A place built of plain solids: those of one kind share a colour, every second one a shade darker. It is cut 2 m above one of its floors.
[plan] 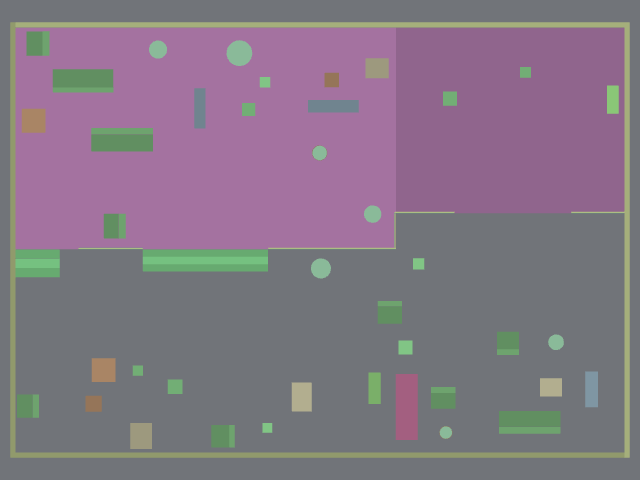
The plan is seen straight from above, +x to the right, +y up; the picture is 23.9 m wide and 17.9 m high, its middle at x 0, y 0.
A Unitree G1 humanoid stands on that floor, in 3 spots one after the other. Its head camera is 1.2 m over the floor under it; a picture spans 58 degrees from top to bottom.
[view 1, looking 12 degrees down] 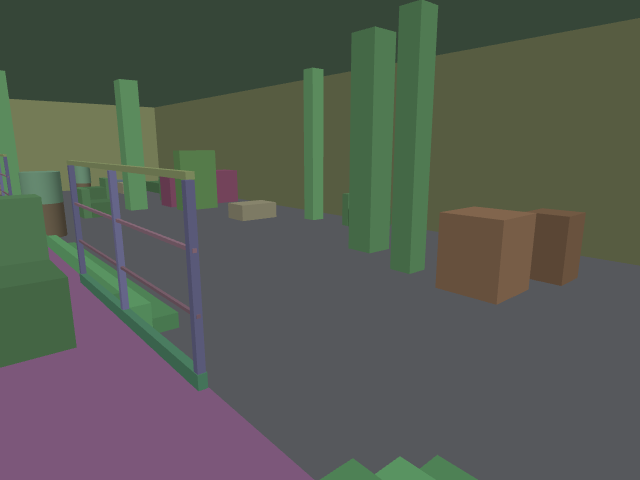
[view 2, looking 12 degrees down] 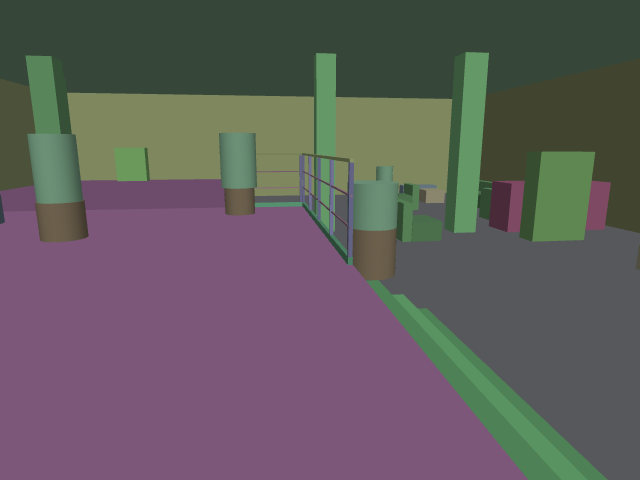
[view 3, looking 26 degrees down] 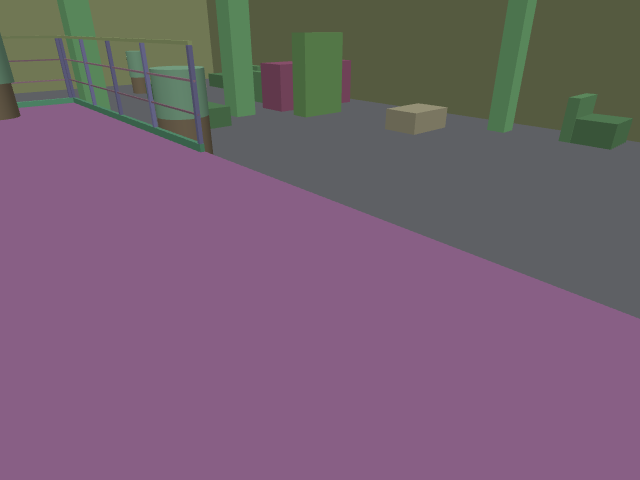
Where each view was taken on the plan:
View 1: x -10.90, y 0.54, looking -41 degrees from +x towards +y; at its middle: ground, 9.09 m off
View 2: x -6.22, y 0.61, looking -8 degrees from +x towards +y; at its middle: floor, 5.77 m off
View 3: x -6.22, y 1.84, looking -42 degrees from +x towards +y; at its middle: floor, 2.74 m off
